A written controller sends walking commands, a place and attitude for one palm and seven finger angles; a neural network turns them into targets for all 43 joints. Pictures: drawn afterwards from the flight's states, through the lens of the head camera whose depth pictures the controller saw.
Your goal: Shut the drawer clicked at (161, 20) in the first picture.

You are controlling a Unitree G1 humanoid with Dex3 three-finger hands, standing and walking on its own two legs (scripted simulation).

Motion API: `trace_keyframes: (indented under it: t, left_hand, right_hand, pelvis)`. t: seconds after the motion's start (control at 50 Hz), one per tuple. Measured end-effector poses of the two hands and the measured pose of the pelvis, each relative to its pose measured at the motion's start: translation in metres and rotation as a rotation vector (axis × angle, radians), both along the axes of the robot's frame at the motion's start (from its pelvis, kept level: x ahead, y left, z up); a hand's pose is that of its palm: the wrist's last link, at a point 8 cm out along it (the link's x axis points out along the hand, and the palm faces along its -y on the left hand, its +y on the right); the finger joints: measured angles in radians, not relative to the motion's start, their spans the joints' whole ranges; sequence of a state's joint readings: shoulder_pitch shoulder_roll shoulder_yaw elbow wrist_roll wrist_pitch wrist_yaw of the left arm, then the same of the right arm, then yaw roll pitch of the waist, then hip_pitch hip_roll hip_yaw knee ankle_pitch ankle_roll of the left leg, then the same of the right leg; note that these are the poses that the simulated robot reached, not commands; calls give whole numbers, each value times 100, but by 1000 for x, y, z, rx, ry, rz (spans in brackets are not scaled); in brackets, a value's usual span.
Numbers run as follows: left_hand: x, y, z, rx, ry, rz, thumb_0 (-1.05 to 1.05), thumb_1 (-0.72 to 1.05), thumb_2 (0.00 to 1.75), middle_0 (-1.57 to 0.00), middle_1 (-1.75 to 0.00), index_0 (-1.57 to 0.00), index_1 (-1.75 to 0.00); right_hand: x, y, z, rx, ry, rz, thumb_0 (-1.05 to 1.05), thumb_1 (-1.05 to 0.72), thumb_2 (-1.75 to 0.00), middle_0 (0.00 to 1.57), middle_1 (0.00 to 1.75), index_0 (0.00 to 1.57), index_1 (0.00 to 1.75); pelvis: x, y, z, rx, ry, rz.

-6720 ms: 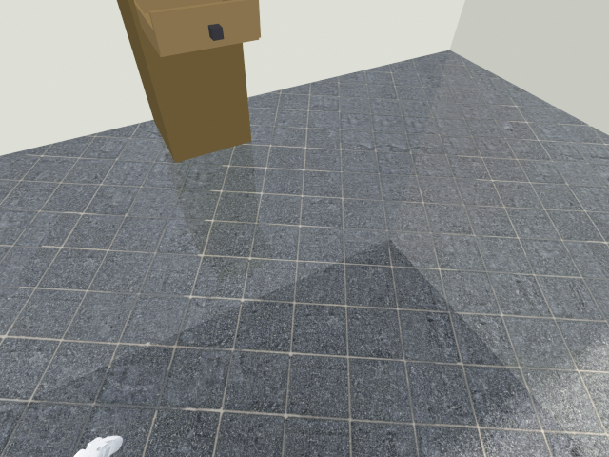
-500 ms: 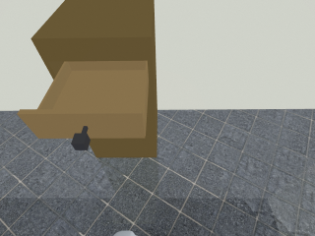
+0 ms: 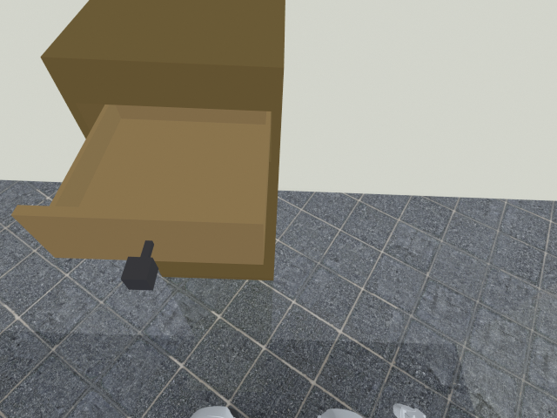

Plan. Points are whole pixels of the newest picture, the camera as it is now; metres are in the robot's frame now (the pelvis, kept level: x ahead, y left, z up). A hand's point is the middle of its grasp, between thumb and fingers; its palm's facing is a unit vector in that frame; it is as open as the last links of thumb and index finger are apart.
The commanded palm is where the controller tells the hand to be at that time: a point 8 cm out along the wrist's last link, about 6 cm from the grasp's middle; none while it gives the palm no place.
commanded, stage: come to a stop and stand still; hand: left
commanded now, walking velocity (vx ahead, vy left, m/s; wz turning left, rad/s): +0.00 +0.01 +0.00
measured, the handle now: (143, 262) +0.33 +0.26 -0.03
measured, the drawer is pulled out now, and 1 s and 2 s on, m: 0.28 0.28 0.28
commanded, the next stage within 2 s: look again from close up in 1.08 s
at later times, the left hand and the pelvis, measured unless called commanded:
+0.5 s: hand out of the picture -0.03 +0.13 -0.14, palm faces +0.12 -0.96 -0.27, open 7.3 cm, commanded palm none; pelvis -0.04 -0.06 +0.02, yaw +2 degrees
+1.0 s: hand out of the picture -0.06 +0.17 -0.17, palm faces +0.07 -0.98 -0.18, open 7.4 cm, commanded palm none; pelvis -0.05 +0.00 +0.01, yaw +1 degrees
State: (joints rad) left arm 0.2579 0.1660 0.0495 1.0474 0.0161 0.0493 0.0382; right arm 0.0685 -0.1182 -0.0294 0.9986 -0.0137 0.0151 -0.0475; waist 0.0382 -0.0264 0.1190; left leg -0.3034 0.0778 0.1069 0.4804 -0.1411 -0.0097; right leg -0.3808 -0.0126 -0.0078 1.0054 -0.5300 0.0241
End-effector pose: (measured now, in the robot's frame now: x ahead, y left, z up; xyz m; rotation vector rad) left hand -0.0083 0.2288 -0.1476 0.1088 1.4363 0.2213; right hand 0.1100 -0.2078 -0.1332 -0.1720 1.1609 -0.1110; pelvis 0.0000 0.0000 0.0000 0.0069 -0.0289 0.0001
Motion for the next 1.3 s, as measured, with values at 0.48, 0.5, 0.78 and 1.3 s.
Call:
trace_keyframes:
  t: [0.48,0.5,0.78,1.3]
  left_hand:
    - [-27,-57,41,82,-126,-5,1,91,90,-20,-30,-20,-30]
    - [-33,-56,40,80,-115,3,1,91,90,-20,-30,-20,-30]
    - [-87,-13,2,-11,26,41,1,90,90,-20,-30,-20,-30]
    - [-13,-3,12,46,-81,-102,1,90,90,-20,-30,-20,-30]
  right_hand:
    - [-164,-102,-8,10,327,-45,0,-91,-90,20,30,19,30]
    - [-163,-100,-7,8,329,-38,0,-91,-90,20,30,19,30]
    - [-109,-31,3,-33,107,2,0,-93,-90,20,30,20,30]
    - [-158,-34,-10,1,230,-90,0,-91,-90,20,30,20,30]
  pelvis:
    - [-42,-62,16,45,40,35]
    - [-44,-61,16,45,40,37]
    - [-54,-13,5,3,15,26]
    - [-34,-16,2,-1,36,13]
